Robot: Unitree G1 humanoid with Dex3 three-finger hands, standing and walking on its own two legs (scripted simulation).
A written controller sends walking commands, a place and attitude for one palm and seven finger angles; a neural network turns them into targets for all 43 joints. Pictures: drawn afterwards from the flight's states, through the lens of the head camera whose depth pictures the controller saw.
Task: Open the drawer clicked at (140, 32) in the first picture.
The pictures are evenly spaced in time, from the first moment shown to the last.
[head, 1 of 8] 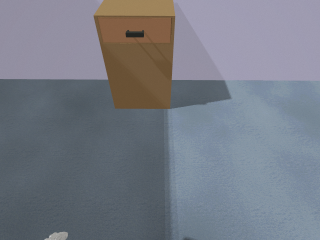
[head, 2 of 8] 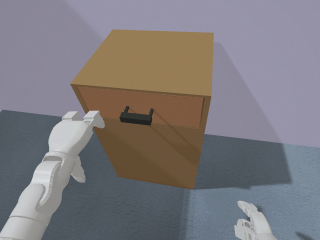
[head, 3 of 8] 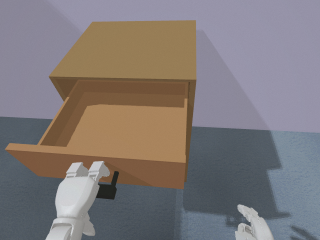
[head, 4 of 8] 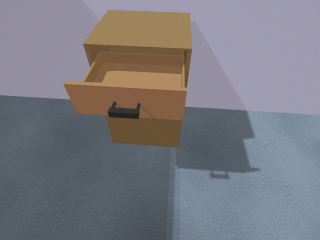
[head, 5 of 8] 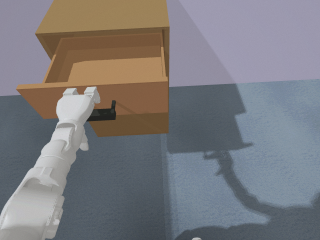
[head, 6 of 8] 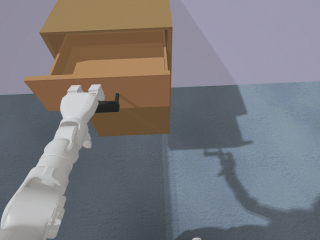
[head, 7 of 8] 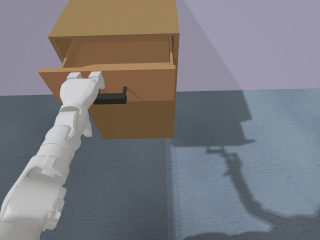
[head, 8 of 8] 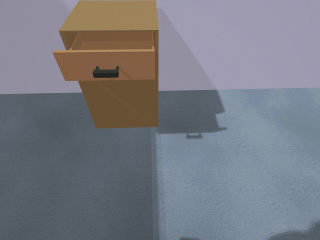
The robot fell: no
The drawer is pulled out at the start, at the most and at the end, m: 0.00 0.30 0.19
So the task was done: yes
